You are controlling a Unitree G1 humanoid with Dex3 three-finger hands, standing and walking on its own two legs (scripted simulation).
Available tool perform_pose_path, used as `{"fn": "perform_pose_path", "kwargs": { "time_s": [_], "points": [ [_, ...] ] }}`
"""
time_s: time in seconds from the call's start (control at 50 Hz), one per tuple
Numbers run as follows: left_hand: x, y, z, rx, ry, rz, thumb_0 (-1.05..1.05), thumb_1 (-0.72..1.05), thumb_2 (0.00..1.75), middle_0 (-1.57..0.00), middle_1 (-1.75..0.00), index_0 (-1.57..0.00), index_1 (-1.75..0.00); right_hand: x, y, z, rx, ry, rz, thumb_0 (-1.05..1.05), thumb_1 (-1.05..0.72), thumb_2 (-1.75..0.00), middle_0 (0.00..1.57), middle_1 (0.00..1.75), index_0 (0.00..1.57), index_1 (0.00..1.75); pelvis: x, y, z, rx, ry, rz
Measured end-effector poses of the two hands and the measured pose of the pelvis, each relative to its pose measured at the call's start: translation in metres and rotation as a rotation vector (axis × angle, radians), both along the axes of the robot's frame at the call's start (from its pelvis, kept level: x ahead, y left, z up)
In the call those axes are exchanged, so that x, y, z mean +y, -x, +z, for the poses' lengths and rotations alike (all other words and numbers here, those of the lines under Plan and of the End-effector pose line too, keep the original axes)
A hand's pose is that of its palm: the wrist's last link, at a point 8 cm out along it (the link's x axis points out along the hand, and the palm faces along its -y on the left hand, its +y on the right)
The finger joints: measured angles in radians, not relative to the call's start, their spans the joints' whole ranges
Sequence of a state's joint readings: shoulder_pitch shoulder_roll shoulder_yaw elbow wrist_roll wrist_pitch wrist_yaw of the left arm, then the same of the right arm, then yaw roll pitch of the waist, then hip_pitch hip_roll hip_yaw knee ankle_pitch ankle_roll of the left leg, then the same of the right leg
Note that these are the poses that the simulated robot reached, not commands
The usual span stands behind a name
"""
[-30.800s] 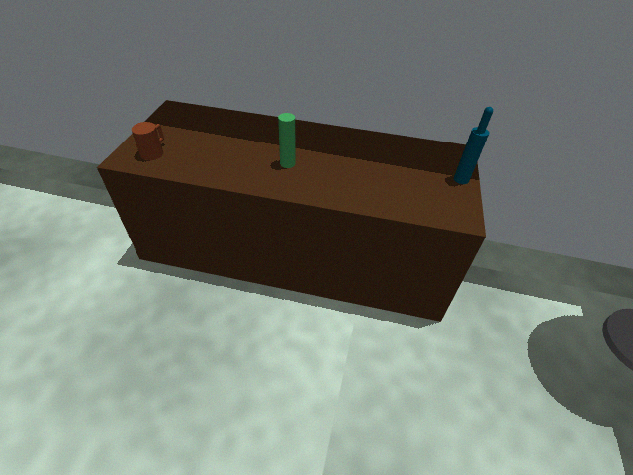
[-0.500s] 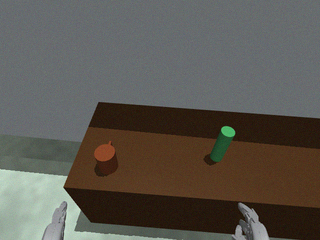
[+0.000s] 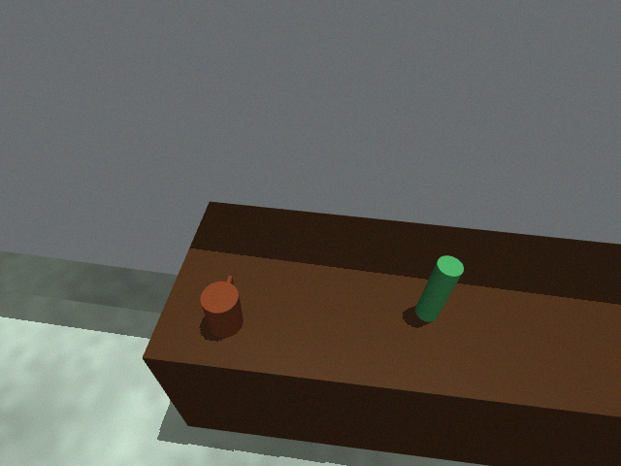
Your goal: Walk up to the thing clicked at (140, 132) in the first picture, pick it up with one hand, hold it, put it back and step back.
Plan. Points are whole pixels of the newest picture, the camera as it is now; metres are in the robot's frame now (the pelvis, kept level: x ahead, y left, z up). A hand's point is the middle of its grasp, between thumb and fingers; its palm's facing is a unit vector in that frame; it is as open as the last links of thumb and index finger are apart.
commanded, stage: stand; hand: left
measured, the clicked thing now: (225, 303) +0.50 +0.18 -0.23
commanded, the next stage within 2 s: none
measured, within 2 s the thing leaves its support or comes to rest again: neither
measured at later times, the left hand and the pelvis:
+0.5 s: hand out of the picture +0.04 +0.25 -0.13, palm faces -0.01 -0.94 -0.35, open 7.4 cm; pelvis -0.01 +0.00 +0.03, yaw +0 degrees
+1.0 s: hand out of the picture +0.07 +0.23 -0.12, palm faces -0.02 -0.94 -0.35, open 7.4 cm; pelvis +0.00 -0.01 +0.03, yaw +0 degrees
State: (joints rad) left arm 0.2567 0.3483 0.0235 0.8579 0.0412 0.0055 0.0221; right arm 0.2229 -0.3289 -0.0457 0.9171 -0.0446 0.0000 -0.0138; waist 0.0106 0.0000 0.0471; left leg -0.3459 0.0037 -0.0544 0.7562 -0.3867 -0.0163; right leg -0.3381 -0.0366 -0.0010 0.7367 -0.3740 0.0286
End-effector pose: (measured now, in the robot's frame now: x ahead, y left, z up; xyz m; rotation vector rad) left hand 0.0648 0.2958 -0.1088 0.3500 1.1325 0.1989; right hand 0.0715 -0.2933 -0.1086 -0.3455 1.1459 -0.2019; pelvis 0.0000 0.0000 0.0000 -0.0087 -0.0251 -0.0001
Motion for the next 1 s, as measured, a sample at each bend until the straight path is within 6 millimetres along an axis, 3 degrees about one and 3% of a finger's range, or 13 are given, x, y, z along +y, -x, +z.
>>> {"fn": "perform_pose_path", "kwargs": {
  "time_s": [0.18, 0.34, 0.6, 1.0],
  "points": [
    [-0.004, 0.017, 0.005, 0.062, 0.024, 0.031, 0.01, 0.86, 0.89, -0.2, -0.3, -0.2, -0.3, 0.013, 0.014, 0.004, 0.049, -0.041, -0.02, 0.01, -0.91, -0.9, 0.2, 0.3, 0.2, 0.3, 0.001, 0.002, 0.015, -0.03, 0.002, 0.005],
    [-0.004, 0.022, 0.012, 0.084, 0.028, 0.045, 0.01, 0.9, 0.9, -0.2, -0.3, -0.2, -0.3, 0.013, 0.018, 0.009, 0.06, -0.052, -0.028, 0.01, -0.91, -0.9, 0.2, 0.3, 0.2, 0.3, 0.001, 0.006, 0.024, -0.047, -0.002, 0.006],
    [-0.006, 0.03, 0.019, 0.135, 0.015, 0.062, 0.01, 0.91, 0.9, -0.2, -0.3, -0.2, -0.3, -0.002, 0.023, 0.011, 0.094, -0.045, -0.044, 0.01, -0.91, -0.9, 0.2, 0.3, 0.2, 0.3, -0.006, 0.006, 0.03, -0.046, -0.009, 0.004],
    [-0.018, 0.002, 0.023, 0.104, 0.024, 0.044, 0.01, 0.91, 0.9, -0.2, -0.3, -0.2, -0.3, -0.015, 0.014, 0.015, 0.092, -0.039, -0.049, 0.01, -0.91, -0.9, 0.2, 0.3, 0.2, 0.3, -0.015, 0.0, 0.033, -0.04, -0.009, -0.007]
  ]
}}
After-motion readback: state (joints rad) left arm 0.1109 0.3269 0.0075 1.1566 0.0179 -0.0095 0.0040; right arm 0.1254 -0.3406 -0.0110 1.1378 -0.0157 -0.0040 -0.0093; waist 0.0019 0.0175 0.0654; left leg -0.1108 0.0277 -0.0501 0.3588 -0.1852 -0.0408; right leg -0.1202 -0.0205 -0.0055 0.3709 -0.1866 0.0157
